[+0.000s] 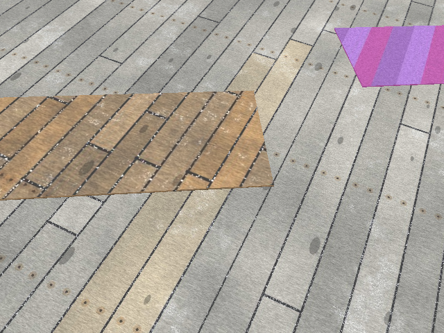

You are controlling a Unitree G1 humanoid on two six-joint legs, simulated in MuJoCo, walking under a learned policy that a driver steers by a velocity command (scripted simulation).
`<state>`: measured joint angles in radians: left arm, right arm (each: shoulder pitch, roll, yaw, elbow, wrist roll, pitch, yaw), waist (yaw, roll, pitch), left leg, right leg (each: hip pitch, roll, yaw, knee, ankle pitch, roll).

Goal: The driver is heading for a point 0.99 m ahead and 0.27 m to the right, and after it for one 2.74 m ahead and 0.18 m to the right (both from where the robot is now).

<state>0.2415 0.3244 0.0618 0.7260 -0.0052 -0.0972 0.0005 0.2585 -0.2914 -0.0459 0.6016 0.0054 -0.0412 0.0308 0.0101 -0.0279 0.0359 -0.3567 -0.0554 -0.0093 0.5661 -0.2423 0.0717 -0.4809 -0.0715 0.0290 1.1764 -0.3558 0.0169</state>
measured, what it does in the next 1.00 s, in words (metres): walks ahead, turning right: right foot, then left foot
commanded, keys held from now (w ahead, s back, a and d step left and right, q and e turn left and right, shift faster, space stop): e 0.42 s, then w+e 0.58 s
